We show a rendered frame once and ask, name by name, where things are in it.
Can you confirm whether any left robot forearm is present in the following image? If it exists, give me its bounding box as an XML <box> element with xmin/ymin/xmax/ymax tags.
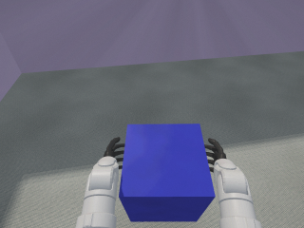
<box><xmin>75</xmin><ymin>156</ymin><xmax>119</xmax><ymax>228</ymax></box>

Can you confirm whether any robot left hand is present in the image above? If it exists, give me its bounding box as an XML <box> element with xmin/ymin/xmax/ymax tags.
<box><xmin>104</xmin><ymin>137</ymin><xmax>125</xmax><ymax>169</ymax></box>

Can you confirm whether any carton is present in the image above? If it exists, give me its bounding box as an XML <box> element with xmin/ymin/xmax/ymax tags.
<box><xmin>119</xmin><ymin>123</ymin><xmax>216</xmax><ymax>222</ymax></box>

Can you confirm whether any robot right hand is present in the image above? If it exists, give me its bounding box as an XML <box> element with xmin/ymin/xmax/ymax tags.
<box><xmin>204</xmin><ymin>138</ymin><xmax>227</xmax><ymax>173</ymax></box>

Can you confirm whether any right robot forearm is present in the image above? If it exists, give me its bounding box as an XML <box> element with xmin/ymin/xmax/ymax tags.
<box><xmin>213</xmin><ymin>159</ymin><xmax>262</xmax><ymax>228</ymax></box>

